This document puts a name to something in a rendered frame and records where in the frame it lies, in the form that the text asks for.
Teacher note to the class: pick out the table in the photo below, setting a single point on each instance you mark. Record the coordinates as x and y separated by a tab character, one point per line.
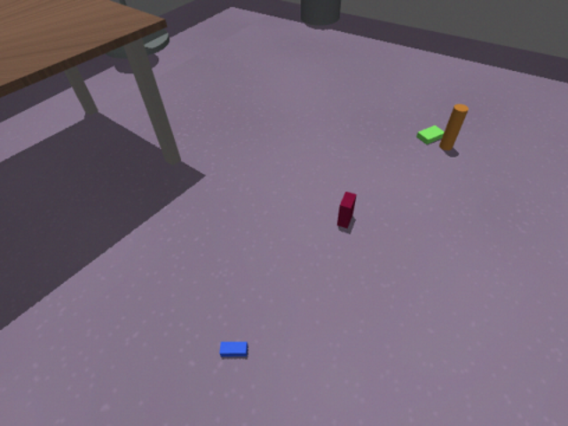
40	38

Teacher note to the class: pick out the coat stand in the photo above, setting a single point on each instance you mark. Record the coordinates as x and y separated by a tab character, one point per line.
153	43

